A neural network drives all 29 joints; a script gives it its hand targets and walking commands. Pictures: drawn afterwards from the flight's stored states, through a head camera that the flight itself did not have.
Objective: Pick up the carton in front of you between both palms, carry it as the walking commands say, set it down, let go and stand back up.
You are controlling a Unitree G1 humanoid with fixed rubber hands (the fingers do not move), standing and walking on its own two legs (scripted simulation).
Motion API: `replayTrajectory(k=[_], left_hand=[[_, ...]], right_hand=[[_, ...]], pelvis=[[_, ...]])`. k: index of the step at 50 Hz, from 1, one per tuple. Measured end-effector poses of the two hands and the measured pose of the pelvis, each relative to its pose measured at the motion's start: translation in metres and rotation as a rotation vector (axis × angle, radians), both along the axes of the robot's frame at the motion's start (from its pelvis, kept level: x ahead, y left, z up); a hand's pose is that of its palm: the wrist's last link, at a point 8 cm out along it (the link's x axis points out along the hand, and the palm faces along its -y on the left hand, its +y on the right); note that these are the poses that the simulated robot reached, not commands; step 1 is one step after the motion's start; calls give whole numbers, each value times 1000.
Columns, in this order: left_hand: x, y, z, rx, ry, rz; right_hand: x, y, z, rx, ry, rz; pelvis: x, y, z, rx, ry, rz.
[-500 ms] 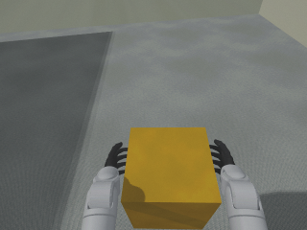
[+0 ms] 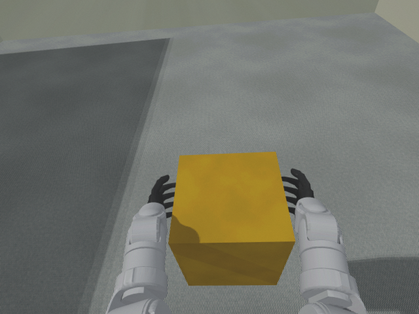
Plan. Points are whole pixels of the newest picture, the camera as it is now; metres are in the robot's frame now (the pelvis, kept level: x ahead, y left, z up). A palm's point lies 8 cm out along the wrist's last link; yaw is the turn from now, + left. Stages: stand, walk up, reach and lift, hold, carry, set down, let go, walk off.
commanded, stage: set down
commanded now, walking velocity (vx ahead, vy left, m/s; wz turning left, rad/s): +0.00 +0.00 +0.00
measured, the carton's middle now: (229, 222) +0.33 -0.01 -0.05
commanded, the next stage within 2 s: none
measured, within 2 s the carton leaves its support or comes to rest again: neither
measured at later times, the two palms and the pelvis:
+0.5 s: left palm (177, 227) +0.40 +0.14 -0.18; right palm (284, 233) +0.37 -0.16 -0.17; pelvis -0.02 +0.01 -0.10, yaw +2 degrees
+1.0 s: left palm (192, 233) +0.45 +0.11 -0.32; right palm (283, 243) +0.40 -0.18 -0.31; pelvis -0.03 +0.02 -0.22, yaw +2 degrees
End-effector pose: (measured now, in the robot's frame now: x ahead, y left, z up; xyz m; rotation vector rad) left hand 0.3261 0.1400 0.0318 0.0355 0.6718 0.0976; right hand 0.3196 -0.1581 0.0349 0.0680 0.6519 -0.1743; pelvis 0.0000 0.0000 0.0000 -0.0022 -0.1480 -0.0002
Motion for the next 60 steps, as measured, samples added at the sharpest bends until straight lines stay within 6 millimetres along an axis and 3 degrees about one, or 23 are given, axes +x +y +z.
replayTrajectory(k=[4,8,14,21,37,51,60], left_hand=[[12,6,-14,12,16,13],[24,10,-43,27,38,5],[39,8,-108,45,41,-36],[58,2,-185,26,3,-69],[102,-12,-257,-22,11,-93],[127,-28,-355,-18,21,-140],[146,-38,-407,-7,36,-176]], right_hand=[[18,6,-15,-1,16,19],[29,9,-45,-10,39,26],[33,8,-113,-35,44,13],[38,3,-189,-33,4,-38],[66,-10,-260,-14,7,-114],[82,-24,-352,-28,19,-148],[89,-32,-407,-24,35,-175]], pelvis=[[-4,-5,-7,-1,49,9],[-6,-7,-15,-1,147,13],[-12,-6,-34,5,353,16],[-17,0,-73,6,598,23],[-19,17,-151,0,834,19],[-35,18,-223,-7,942,28],[-45,16,-265,-8,960,34]])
